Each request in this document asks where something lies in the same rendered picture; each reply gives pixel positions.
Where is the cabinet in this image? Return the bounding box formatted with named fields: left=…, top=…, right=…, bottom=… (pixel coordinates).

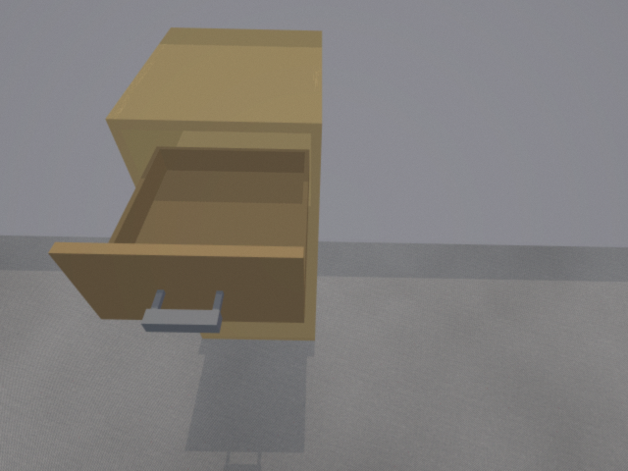
left=105, top=27, right=322, bottom=340

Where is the drawer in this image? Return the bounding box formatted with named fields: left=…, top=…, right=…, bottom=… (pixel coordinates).
left=48, top=146, right=309, bottom=323

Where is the handle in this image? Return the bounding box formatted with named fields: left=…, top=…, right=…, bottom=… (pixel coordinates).
left=141, top=289, right=224, bottom=333

